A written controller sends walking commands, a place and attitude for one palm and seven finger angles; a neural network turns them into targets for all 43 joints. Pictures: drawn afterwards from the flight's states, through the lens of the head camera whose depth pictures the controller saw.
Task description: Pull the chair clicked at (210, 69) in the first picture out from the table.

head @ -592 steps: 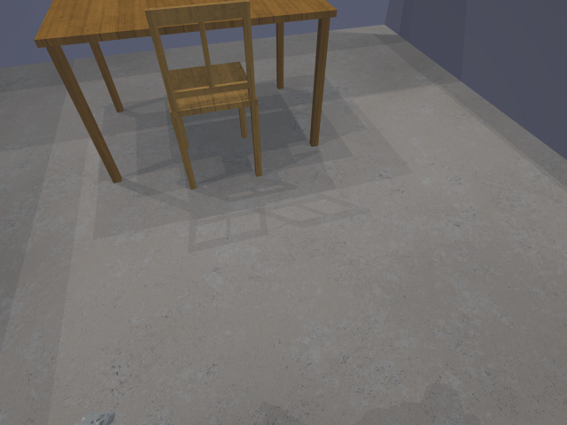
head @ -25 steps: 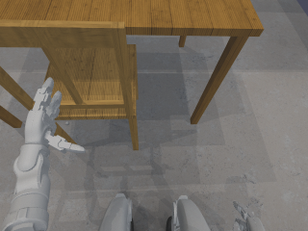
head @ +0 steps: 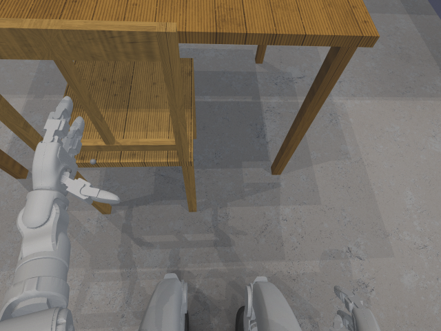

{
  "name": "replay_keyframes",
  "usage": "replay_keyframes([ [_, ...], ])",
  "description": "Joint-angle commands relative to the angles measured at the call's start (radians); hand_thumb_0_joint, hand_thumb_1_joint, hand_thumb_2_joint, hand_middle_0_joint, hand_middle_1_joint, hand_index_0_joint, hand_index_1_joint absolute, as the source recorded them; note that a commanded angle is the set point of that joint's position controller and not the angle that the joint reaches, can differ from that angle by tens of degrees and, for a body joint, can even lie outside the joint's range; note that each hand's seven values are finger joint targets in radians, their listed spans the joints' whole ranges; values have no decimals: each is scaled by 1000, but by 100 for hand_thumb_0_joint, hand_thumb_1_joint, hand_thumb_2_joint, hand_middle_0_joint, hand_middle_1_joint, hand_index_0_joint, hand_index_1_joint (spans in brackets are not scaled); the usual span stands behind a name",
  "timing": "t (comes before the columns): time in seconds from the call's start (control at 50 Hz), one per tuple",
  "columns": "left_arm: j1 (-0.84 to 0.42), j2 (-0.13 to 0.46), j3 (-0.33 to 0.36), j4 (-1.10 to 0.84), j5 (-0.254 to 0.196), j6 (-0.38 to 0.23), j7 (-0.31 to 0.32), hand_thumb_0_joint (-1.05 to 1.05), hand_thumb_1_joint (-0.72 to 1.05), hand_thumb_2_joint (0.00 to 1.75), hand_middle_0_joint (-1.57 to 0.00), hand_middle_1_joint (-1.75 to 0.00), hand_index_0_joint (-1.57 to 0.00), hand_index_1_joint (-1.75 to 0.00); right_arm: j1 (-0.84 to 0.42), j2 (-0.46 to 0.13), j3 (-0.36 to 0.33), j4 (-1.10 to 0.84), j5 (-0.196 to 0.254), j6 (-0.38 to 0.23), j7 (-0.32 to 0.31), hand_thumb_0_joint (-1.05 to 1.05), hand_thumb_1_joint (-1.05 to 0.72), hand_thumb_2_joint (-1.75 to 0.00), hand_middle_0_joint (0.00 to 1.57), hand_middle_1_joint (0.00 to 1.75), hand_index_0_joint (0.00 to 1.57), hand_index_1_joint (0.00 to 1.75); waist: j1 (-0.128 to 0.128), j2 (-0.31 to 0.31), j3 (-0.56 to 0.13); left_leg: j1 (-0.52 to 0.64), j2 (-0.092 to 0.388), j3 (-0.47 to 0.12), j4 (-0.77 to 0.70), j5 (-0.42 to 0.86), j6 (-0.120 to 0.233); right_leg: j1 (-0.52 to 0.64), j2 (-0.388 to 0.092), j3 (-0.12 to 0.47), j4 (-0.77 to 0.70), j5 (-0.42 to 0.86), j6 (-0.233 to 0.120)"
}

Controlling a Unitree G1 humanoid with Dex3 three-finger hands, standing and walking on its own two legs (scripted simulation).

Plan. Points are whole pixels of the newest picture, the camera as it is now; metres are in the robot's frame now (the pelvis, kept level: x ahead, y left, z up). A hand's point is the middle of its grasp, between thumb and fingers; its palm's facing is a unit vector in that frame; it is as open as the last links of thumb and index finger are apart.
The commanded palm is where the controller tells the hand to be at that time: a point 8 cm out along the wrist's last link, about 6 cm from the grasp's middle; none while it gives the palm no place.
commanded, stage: push the fingers through the gap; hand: left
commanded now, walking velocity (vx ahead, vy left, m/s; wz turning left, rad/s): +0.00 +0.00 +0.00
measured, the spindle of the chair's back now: (90, 107) +0.52 +0.27 +0.01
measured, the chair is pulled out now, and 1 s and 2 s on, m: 0.00 0.00 0.00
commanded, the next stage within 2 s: hook a spindle and tug to test in 1.38 s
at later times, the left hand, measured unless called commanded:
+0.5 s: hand (97, 136) +0.44 +0.23 +0.03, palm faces +0.05 -1.00 -0.03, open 17.0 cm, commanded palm +0.42 +0.28 +0.03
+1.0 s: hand (101, 117) +0.48 +0.23 +0.03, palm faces +0.06 -1.00 -0.03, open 17.0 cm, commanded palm +0.46 +0.27 +0.03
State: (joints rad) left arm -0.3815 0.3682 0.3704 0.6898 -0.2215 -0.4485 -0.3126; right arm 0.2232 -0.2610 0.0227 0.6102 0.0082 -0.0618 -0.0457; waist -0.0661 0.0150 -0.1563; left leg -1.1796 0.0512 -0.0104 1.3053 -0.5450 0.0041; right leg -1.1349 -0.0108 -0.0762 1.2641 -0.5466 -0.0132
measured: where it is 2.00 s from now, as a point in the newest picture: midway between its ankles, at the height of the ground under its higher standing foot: outside the picture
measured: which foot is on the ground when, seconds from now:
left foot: down 0.00-1.00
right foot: down 0.00-1.00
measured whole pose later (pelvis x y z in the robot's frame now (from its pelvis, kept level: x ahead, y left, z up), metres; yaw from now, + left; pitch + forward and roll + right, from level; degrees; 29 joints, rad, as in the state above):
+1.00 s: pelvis +0.00 +0.01 -0.01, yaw -1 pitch +27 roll -4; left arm -0.75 0.52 0.47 1.04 -0.13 -0.47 -0.30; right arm 0.28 -0.27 0.04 0.63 -0.02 0.04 -0.02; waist -0.15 0.02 -0.14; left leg -1.27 0.06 -0.01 1.34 -0.55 0.01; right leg -1.22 0.00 -0.07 1.28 -0.53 0.00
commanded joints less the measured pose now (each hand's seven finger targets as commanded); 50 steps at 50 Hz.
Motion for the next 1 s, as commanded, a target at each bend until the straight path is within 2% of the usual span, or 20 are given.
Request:
replay_keyframes([
  [0.0,-297,245,52,-157,-7,-54,-4,0,-50,30,-6,-8,-6,-8,96,-162,-65,-88,4,-25,-8,0,-90,-90,20,30,20,30,-16,91,-436,324,-32,-27,-162,307,17,219,29,48,-172,264,-6],
  [0.1,-348,294,94,-104,-4,-53,-8,0,-50,30,-6,-8,-6,-8,111,-166,-65,-84,3,-16,-7,0,-90,-90,20,30,20,30,-24,62,-428,272,-31,-17,-147,293,25,237,29,59,-172,272,-1],
  [0.16,-385,310,100,-152,-1,-76,-16,0,-50,30,-6,-8,-6,-8,124,-168,-68,-80,-2,-17,-4,0,-90,-90,20,30,20,30,-17,120,-489,340,-28,-25,-148,348,21,225,31,55,-159,299,-7],
  [0.18,-368,289,85,-147,-3,-75,-20,0,-50,30,-6,-8,-6,-8,126,-165,-69,-80,-1,-16,-1,0,-90,-90,20,30,20,30,-19,126,-495,358,-28,-26,-149,363,19,223,32,52,-161,308,-6],
  [0.24,-387,292,86,-83,-6,-67,-25,0,-50,30,-6,-8,-6,-8,138,-172,-68,-68,-1,-10,-1,0,-90,-90,20,30,20,30,-37,80,-443,318,-24,-34,-149,332,23,201,36,46,-162,281,-5],
  [0.3,-431,293,84,-21,4,-55,-23,0,-50,30,-6,-8,-6,-8,144,-176,-67,-63,0,-4,-1,0,-90,-90,20,30,20,30,-46,78,-404,289,-27,-31,-152,278,25,173,34,46,-173,235,-3],
  [0.32,-456,331,110,-15,9,-58,-18,0,-50,30,-6,-8,-6,-8,147,-181,-66,-62,-2,-2,-2,0,-90,-90,20,30,20,30,-40,79,-408,283,-25,-36,-151,269,23,168,33,45,-167,220,-4],
  [0.38,-502,318,93,-50,21,-76,-11,0,-50,30,-6,-8,-6,-8,158,-177,-69,-62,-8,1,1,0,-90,-90,20,30,20,30,-38,139,-484,369,-24,-43,-149,336,18,152,33,39,-155,252,-8],
  [0.4,-512,328,97,-46,22,-78,-8,0,-50,30,-6,-8,-6,-8,161,-179,-68,-58,-10,3,2,0,-90,-90,20,30,20,30,-43,127,-489,374,-22,-45,-146,351,18,153,34,37,-153,264,-8],
  [0.44,-505,359,123,-12,26,-77,-5,0,-50,30,-6,-8,-6,-8,171,-183,-66,-54,-13,12,4,0,-90,-90,20,30,20,30,-42,112,-480,357,-21,-49,-141,367,19,158,37,37,-147,277,-9],
  [0.46,-493,339,112,9,30,-72,-5,0,-50,30,-6,-8,-6,-8,171,-179,-65,-58,-12,16,7,0,-90,-90,20,30,20,30,-42,110,-471,352,-22,-45,-143,361,18,157,37,36,-150,276,-6],
  [0.56,-522,354,120,17,38,-67,4,0,-50,30,-6,-8,-6,-8,178,-184,-65,-63,-14,34,11,0,-90,-90,20,30,20,30,-46,118,-482,368,-19,-50,-145,367,17,141,37,33,-150,272,-7],
  [0.62,-578,355,108,40,47,-71,6,0,-50,30,-6,-8,-6,-8,181,-181,-62,-56,-14,42,11,0,-90,-90,20,30,20,30,-61,114,-455,336,-20,-45,-140,338,19,144,37,38,-156,261,-4],
  [0.68,-638,379,120,52,52,-87,11,0,-50,30,-6,-8,-6,-8,190,-188,-61,-46,-19,47,8,0,-90,-90,20,30,20,30,-72,112,-475,352,-18,-55,-133,348,20,126,38,36,-148,259,-5],
  [0.72,-639,371,112,60,58,-91,10,0,-50,30,-6,-8,-6,-8,192,-186,-61,-47,-21,51,10,0,-90,-90,20,30,20,30,-64,158,-487,375,-18,-56,-134,361,16,109,37,33,-146,255,-8],
  [0.74,-670,354,89,52,59,-94,10,0,-50,30,-6,-8,-6,-8,196,-185,-61,-41,-24,54,12,0,-90,-90,20,30,20,30,-79,160,-498,397,-16,-62,-132,368,16,95,39,30,-143,254,-9],
  [0.76,-651,362,105,76,61,-91,12,0,-50,30,-6,-8,-6,-8,200,-186,-61,-42,-24,58,12,0,-90,-90,20,30,20,30,-71,147,-498,393,-16,-63,-131,374,15,102,39,29,-145,260,-8],
  [0.82,-680,403,126,130,69,-80,14,0,-50,30,-6,-8,-6,-8,204,-189,-55,-40,-23,70,11,0,-90,-90,20,30,20,30,-80,118,-464,331,-18,-55,-127,339,22,121,39,34,-150,254,-4],
  [0.94,-768,419,115,134,79,-91,12,0,-50,30,-6,-8,-6,-8,213,-193,-50,-36,-28,83,11,0,-90,-90,20,30,20,30,-101,168,-491,360,-14,-65,-114,358,22,85,42,33,-141,253,-7],
  [0.98,-721,456,156,165,79,-85,12,0,-50,30,-6,-8,-6,-8,219,-197,-51,-41,-29,90,11,0,-90,-90,20,30,20,30,-85,133,-517,342,-15,-59,-107,377,23,125,42,35,-138,280,-5],
])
